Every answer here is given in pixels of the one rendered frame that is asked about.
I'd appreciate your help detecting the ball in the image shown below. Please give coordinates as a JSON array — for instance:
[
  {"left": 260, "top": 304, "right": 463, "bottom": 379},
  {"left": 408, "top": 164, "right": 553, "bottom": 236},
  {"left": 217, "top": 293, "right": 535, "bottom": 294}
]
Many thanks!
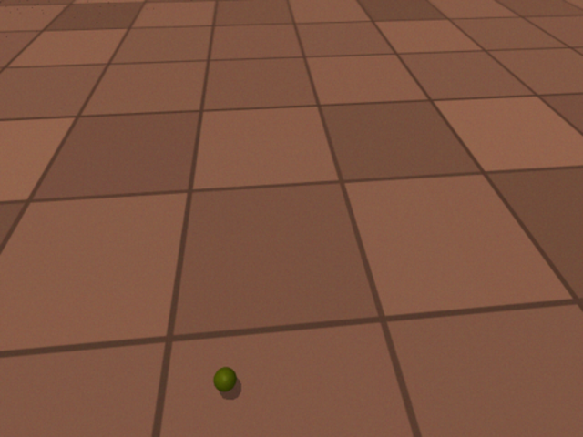
[{"left": 213, "top": 367, "right": 237, "bottom": 391}]

